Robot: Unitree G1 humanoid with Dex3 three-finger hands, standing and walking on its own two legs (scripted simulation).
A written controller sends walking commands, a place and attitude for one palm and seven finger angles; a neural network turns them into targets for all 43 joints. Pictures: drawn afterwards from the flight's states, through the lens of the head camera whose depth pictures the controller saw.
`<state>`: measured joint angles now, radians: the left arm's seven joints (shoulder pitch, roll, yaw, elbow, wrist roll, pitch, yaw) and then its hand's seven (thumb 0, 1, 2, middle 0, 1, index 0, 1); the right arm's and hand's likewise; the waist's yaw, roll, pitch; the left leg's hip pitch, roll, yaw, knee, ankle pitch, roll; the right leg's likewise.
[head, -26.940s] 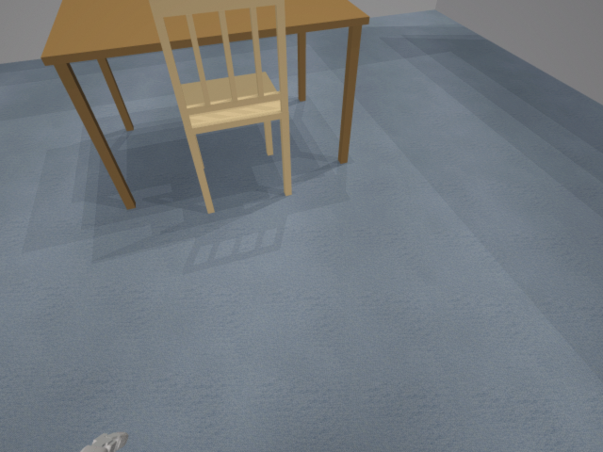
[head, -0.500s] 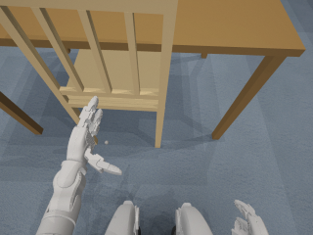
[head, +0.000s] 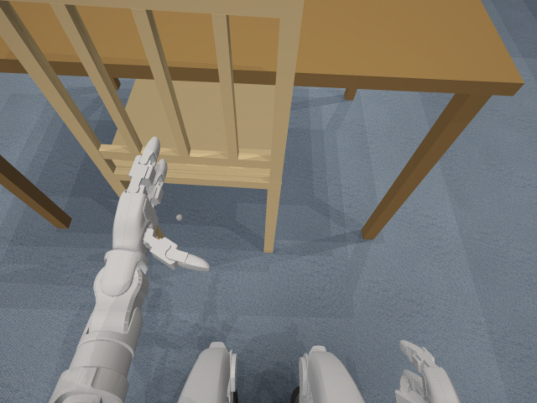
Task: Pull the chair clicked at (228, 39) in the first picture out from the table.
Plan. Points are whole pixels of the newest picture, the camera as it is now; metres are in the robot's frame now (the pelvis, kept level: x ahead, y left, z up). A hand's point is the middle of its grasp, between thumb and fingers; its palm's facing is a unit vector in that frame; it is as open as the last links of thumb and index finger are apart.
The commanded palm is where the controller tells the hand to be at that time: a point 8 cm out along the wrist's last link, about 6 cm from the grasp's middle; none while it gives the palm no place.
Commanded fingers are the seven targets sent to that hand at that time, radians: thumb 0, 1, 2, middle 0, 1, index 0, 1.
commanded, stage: push the fingers through the gap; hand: left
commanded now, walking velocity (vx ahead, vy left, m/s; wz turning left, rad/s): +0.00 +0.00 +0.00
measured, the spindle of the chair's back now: (168, 96) +0.59 +0.18 +0.05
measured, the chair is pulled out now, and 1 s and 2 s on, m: -0.09 -0.09 -0.09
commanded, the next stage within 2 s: hook a spindle and tug to test in 1.38 s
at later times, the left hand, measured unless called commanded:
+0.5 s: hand (188, 193) +0.41 +0.13 +0.03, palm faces -0.06 -1.00 -0.04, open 16.9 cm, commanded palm +0.40 +0.19 +0.03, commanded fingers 0.00 -0.50 0.30 -0.06 -0.08 -0.06 -0.08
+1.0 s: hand (183, 164) +0.46 +0.14 +0.03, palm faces -0.01 -1.00 -0.04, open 16.9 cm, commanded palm +0.44 +0.19 +0.03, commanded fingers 0.00 -0.50 0.30 -0.06 -0.08 -0.06 -0.08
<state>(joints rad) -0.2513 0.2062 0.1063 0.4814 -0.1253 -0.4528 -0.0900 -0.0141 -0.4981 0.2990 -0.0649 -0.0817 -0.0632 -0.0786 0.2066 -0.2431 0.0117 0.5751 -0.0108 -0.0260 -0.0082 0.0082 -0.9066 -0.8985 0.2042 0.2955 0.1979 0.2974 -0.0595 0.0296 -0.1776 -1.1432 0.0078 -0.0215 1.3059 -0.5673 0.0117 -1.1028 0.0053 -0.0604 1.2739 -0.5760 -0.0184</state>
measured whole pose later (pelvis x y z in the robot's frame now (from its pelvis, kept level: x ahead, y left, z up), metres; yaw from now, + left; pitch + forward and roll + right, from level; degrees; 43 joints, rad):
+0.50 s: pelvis +0.00 +0.00 +0.00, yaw -1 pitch +24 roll -2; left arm -0.42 0.22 0.17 0.65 -0.13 -0.44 -0.10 -0.01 -0.50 0.30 -0.06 -0.08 -0.06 -0.08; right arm 0.26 -0.25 0.00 0.60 -0.01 -0.01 0.00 0.01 -0.91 -0.90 0.20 0.30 0.20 0.30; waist -0.09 0.04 -0.17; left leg -1.15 0.02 0.00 1.28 -0.55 0.02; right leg -1.12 0.01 -0.04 1.25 -0.56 -0.01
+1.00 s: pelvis +0.00 +0.00 +0.00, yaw -1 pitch +26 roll -2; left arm -0.65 0.30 0.28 0.89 -0.10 -0.49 -0.11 -0.01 -0.50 0.30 -0.06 -0.08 -0.06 -0.08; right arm 0.28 -0.25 0.01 0.62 -0.03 0.00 0.01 0.01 -0.91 -0.90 0.20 0.30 0.20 0.30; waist -0.13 0.04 -0.16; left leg -1.21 0.02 -0.01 1.31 -0.55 0.02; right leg -1.18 0.02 -0.04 1.27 -0.55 -0.01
